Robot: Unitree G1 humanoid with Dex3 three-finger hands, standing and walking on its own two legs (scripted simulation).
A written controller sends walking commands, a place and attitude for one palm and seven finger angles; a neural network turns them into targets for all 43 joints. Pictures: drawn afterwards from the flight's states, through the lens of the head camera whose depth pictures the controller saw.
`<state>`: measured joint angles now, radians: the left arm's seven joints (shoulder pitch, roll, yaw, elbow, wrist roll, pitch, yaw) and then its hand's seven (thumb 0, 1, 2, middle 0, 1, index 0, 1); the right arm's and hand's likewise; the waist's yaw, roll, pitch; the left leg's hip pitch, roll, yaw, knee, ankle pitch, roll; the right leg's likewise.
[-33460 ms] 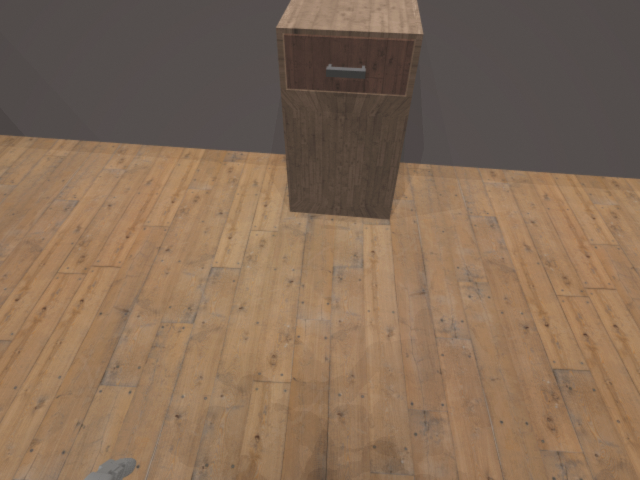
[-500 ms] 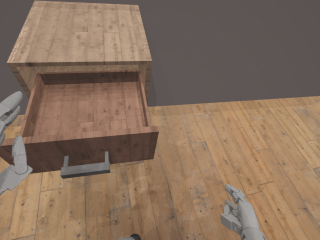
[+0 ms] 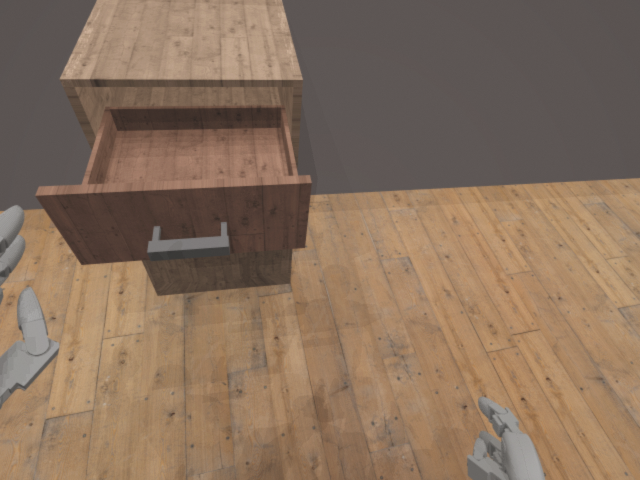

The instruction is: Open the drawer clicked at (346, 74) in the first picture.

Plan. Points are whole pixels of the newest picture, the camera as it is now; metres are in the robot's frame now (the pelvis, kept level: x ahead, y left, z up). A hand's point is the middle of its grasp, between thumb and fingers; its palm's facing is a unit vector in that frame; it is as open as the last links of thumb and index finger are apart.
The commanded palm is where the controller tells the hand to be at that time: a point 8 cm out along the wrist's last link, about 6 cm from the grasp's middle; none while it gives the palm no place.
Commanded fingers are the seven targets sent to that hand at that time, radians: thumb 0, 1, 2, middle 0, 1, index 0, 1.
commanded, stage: stop stepping back and stand still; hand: left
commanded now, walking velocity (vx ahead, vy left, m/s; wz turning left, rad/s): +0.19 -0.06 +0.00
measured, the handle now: (190, 238) +0.49 +0.23 -0.06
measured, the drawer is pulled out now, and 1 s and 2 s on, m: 0.29 0.29 0.29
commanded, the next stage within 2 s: let the arm hang, fingers relaxed in 0.94 s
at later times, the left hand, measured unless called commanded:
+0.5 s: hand out of the picture +0.09 +0.21 +0.15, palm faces +0.35 -0.87 -0.35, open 7.4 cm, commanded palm +0.04 +0.27 +0.19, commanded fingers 0.00 0.90 0.90 -0.20 -0.30 -0.20 -0.30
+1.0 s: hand out of the picture +0.09 +0.21 +0.16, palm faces +0.35 -0.83 -0.44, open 7.4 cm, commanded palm +0.03 +0.26 +0.19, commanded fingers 0.00 0.90 0.90 -0.20 -0.30 -0.20 -0.30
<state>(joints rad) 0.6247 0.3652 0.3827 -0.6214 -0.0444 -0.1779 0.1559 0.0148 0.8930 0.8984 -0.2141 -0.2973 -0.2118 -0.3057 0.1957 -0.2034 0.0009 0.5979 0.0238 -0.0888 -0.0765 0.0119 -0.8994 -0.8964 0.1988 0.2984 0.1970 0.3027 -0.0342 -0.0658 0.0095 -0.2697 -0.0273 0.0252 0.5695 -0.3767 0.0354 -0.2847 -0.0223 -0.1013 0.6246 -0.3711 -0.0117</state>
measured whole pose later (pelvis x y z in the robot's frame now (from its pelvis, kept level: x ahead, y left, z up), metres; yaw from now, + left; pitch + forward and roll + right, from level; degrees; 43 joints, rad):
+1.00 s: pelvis -0.08 -0.02 +0.01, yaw +3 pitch +0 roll -1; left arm 0.72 0.36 0.32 -0.67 -0.03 -0.17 0.16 0.02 0.89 0.90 -0.22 -0.30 -0.22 -0.31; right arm 0.23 -0.21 0.00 0.63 0.00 -0.08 -0.06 0.01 -0.90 -0.90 0.20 0.30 0.20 0.30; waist -0.01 -0.02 0.04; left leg -0.27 0.02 0.02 0.54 -0.26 0.02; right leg -0.28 0.03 -0.14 0.51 -0.24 -0.07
